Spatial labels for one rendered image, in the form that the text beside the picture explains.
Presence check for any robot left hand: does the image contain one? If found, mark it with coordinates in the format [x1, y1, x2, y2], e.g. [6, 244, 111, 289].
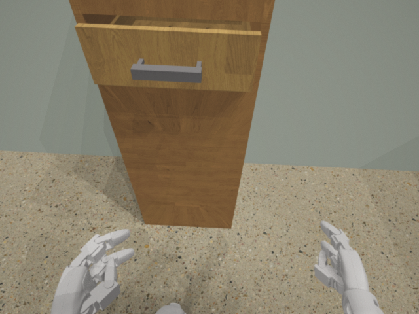
[50, 229, 135, 314]

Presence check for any right robot forearm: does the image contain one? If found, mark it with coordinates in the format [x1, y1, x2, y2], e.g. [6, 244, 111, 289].
[342, 289, 384, 314]

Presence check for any cabinet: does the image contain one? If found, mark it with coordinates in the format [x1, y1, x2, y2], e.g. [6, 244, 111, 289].
[69, 0, 275, 229]

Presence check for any drawer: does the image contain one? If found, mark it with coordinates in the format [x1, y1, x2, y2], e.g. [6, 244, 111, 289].
[75, 16, 262, 92]

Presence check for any robot right hand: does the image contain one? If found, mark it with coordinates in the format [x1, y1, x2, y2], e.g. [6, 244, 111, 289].
[314, 220, 369, 295]

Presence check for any handle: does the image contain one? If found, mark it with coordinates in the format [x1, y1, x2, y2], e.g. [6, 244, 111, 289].
[130, 58, 202, 83]

